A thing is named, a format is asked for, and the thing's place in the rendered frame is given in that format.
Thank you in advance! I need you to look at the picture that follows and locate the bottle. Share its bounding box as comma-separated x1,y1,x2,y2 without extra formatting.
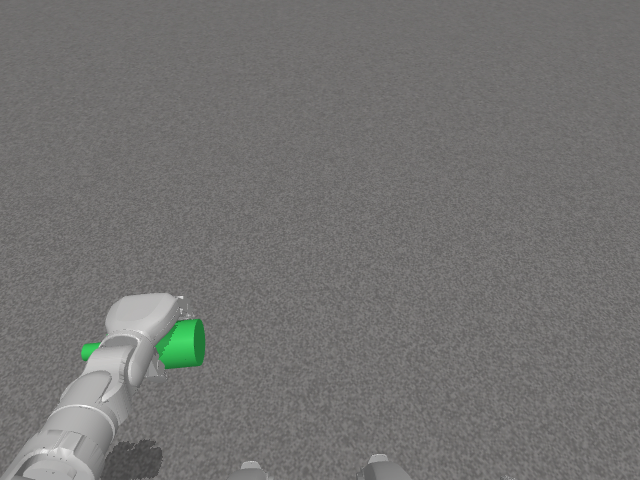
81,319,205,369

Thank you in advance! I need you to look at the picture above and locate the left robot hand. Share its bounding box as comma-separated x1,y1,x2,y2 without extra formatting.
105,293,195,383

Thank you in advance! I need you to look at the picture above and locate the left robot arm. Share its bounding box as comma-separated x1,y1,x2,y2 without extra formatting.
0,330,154,480

